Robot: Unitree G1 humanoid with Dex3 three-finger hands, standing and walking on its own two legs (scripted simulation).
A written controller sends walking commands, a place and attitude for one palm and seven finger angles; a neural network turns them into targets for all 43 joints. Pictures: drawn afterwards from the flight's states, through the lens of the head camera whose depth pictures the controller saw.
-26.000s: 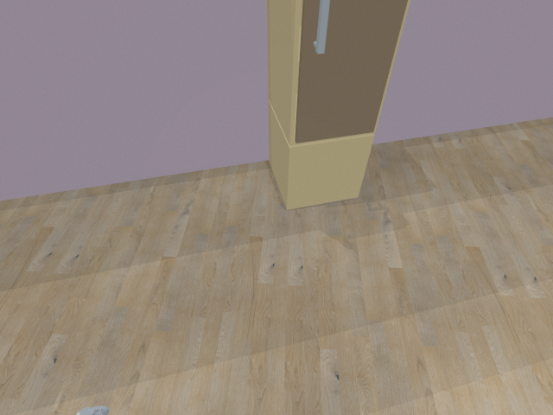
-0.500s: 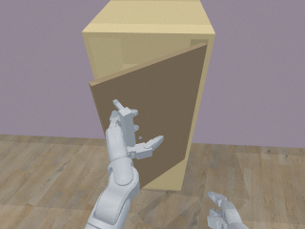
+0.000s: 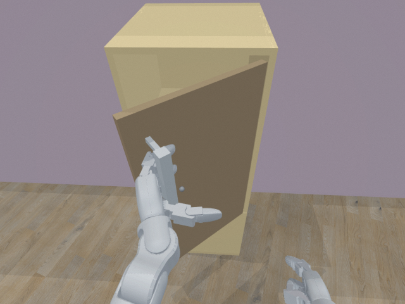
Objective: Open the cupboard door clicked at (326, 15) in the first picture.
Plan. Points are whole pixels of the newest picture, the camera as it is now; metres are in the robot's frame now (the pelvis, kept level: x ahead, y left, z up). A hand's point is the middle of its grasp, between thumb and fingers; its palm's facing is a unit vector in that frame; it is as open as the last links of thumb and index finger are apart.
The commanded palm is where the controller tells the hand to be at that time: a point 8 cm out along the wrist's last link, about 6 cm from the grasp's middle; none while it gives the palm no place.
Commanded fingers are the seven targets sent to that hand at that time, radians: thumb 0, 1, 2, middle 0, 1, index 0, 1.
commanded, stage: slide the hand sideways off the handle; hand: left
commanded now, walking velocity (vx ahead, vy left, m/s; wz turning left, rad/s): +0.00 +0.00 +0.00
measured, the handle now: (161, 175) +0.32 +0.12 +0.12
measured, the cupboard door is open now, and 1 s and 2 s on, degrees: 40 44 44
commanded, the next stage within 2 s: draw the hand back to the body in 1.20 s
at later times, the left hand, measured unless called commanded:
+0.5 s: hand (178, 210) +0.24 +0.07 +0.13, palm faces -0.05 -1.00 +0.03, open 16.2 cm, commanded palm +0.20 +0.12 +0.12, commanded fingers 0.00 -0.50 0.30 -0.15 -0.30 -0.15 -0.30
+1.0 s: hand (149, 236) +0.20 +0.11 +0.12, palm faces -0.01 -1.00 -0.01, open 16.3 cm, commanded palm +0.15 +0.17 +0.12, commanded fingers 0.00 -0.50 0.30 -0.15 -0.30 -0.15 -0.30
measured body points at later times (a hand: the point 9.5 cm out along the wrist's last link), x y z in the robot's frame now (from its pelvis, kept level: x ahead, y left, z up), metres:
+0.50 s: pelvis +0.00 +0.01 +0.00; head -0.02 -0.01 +0.45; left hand +0.24 +0.12 +0.13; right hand +0.19 -0.19 -0.07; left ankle +0.02 +0.13 -0.73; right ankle -0.01 -0.09 -0.73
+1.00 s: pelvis +0.01 +0.00 +0.00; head -0.02 -0.02 +0.44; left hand +0.19 +0.16 +0.12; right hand +0.20 -0.20 -0.07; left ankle +0.02 +0.13 -0.73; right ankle -0.01 -0.09 -0.73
